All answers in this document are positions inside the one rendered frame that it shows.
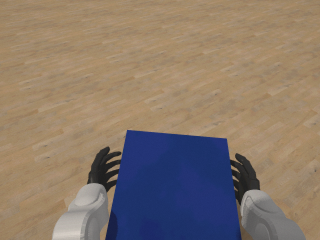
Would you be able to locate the carton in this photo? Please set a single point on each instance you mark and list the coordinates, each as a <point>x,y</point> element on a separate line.
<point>174,187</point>

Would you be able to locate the right robot hand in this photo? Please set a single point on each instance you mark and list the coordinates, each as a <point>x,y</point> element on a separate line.
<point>246,177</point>

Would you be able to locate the robot right forearm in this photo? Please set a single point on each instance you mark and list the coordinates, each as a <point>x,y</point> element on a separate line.
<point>264,220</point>

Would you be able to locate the left robot hand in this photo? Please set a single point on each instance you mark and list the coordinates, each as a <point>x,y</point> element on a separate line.
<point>99,168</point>

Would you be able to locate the robot left forearm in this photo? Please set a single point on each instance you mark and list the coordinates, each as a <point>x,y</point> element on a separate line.
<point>86,216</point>

